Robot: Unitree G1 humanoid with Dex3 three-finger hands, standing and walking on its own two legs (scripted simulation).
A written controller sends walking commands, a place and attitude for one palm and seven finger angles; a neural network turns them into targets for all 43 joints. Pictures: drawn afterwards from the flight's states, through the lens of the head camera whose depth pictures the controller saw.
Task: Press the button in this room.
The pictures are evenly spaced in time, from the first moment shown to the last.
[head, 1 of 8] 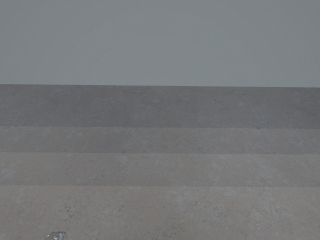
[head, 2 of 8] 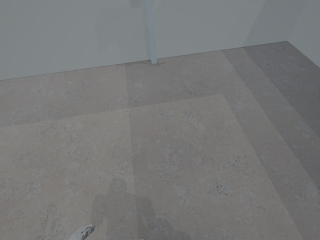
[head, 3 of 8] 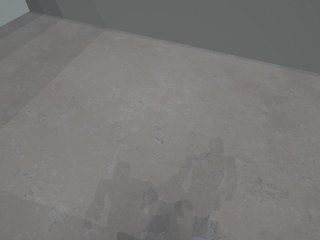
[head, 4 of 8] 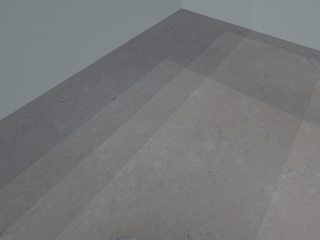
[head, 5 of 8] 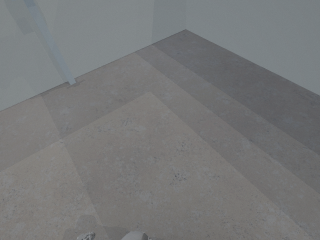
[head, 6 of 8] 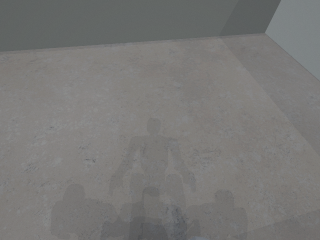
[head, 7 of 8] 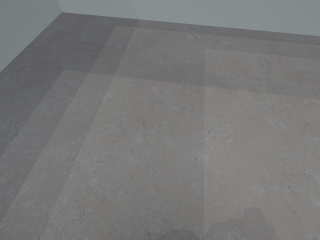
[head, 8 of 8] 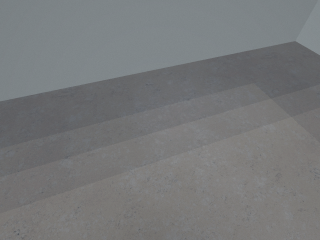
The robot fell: no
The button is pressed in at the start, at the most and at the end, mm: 0 0 0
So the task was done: no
